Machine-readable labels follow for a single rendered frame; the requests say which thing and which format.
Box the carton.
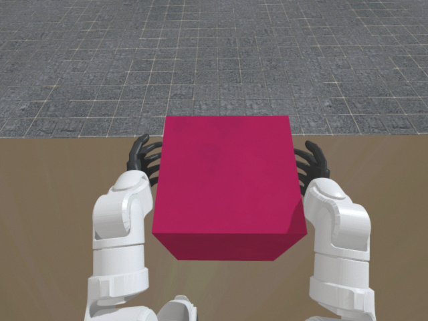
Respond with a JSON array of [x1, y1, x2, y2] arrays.
[[152, 116, 308, 261]]

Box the robot right forearm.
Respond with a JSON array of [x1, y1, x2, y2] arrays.
[[304, 178, 376, 321]]

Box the robot left hand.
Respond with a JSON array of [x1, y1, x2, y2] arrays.
[[126, 134, 163, 187]]

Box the left robot shin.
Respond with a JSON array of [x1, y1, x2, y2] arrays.
[[175, 296, 190, 302]]

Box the left robot thigh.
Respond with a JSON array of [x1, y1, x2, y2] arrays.
[[156, 300, 197, 321]]

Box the robot left upper arm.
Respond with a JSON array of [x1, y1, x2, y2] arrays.
[[90, 306, 158, 321]]

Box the robot left forearm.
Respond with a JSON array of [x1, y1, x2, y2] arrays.
[[84, 170, 154, 321]]

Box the robot right hand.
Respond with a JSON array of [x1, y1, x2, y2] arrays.
[[294, 140, 330, 196]]

